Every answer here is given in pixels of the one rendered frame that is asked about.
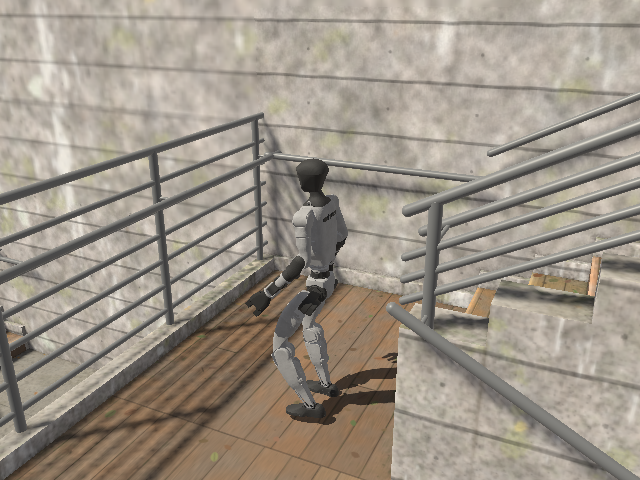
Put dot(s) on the right robot forearm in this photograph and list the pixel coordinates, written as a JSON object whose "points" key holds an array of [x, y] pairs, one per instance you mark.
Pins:
{"points": [[338, 246]]}

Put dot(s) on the robot left hand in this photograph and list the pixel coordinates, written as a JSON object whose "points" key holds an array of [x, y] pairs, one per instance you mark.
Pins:
{"points": [[260, 301]]}

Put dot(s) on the left robot forearm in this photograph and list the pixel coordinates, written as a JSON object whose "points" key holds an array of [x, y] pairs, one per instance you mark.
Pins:
{"points": [[286, 277]]}

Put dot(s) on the robot torso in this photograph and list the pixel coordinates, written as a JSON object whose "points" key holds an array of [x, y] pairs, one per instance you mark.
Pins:
{"points": [[323, 249]]}

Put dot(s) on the right robot upper arm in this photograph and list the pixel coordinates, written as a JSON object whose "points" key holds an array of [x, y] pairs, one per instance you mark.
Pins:
{"points": [[342, 231]]}

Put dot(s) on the left robot upper arm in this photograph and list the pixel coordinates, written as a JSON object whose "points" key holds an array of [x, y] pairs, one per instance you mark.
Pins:
{"points": [[302, 223]]}

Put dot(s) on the robot head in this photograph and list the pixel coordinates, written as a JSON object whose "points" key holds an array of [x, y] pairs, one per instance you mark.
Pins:
{"points": [[312, 174]]}

